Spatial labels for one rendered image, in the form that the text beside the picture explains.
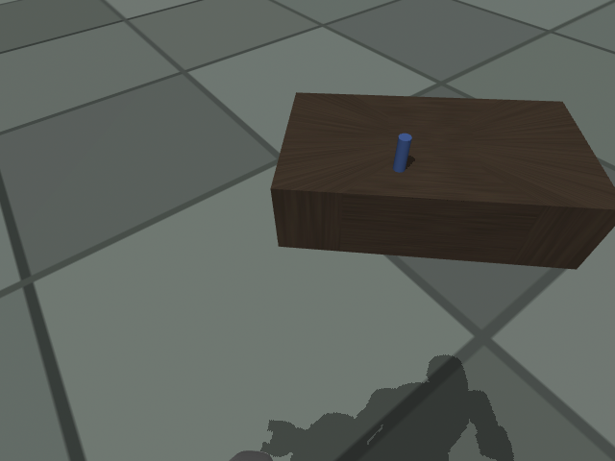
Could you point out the can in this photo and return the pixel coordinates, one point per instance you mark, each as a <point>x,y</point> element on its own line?
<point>402,150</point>

